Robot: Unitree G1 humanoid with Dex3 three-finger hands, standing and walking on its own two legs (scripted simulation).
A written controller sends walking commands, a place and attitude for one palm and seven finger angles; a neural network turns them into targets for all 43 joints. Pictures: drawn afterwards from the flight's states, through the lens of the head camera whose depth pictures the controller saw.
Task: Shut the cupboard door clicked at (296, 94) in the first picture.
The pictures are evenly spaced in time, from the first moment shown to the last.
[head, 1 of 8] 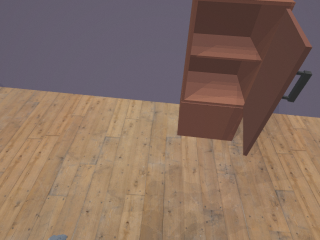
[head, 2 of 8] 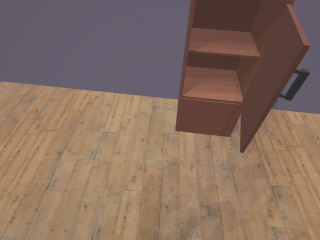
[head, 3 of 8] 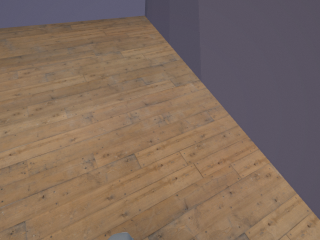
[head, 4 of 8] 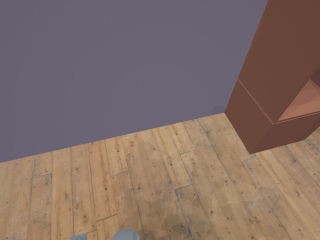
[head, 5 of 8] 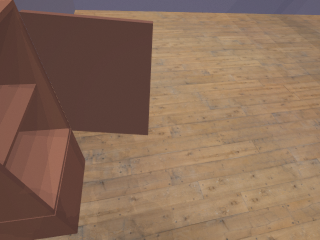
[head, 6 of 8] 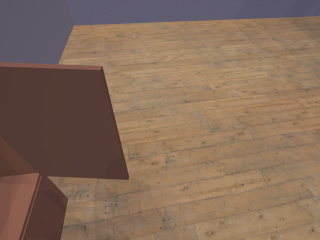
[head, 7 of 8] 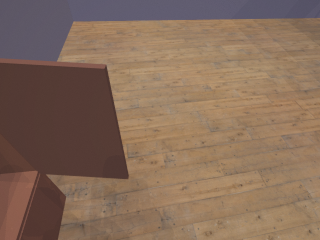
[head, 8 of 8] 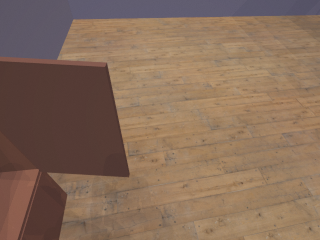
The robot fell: no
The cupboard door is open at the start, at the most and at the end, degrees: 80 80 80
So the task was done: no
